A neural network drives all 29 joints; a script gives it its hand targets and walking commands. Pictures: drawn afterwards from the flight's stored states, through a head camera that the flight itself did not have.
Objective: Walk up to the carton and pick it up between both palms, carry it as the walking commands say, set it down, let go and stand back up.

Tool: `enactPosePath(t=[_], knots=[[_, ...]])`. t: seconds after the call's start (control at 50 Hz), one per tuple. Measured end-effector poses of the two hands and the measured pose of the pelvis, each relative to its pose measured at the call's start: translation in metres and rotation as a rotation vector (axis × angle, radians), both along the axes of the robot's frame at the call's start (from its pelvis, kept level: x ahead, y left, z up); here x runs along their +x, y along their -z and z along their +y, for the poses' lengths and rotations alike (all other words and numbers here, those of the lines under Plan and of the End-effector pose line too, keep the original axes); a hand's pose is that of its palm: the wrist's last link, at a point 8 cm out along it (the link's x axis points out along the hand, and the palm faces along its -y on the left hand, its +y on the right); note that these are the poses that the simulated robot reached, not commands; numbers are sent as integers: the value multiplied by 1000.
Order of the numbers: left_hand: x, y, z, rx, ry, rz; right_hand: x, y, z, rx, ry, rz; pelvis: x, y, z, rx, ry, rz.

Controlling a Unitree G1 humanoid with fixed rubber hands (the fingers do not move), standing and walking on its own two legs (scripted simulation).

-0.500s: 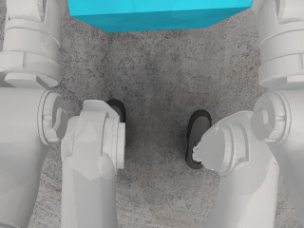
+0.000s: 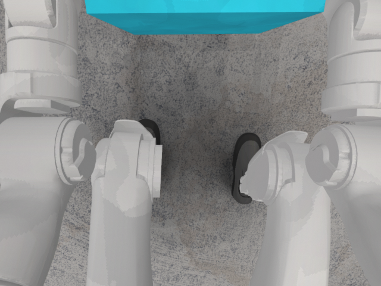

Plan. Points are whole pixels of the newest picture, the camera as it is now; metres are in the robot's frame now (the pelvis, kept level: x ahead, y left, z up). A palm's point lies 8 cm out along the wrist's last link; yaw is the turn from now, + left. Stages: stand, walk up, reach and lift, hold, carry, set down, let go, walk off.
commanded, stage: reach and lift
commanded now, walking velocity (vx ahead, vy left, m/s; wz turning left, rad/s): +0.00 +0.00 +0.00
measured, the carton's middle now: out of the picture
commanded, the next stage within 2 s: none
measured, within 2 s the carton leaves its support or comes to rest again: neither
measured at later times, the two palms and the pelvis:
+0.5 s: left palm out of the picture +0.53 +0.21 -0.07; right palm out of the picture +0.56 -0.13 -0.07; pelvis -0.02 -0.01 +0.05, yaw +1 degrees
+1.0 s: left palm out of the picture +0.51 +0.21 -0.01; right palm out of the picture +0.54 -0.14 +0.00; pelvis -0.03 -0.01 +0.10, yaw +2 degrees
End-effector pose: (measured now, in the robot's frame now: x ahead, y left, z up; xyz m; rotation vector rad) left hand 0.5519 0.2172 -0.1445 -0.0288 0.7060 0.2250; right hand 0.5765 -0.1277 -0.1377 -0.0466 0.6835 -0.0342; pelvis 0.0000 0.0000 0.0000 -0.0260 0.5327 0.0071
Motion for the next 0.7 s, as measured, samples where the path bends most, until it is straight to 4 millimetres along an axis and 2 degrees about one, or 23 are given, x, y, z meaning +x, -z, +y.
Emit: enactPosePath(t=[0.7], knots=[[-26,-101,-7,-24,-29,-40,-25,-99,-7,36,14,-31,-22,-69,-6,14,-16,-55]])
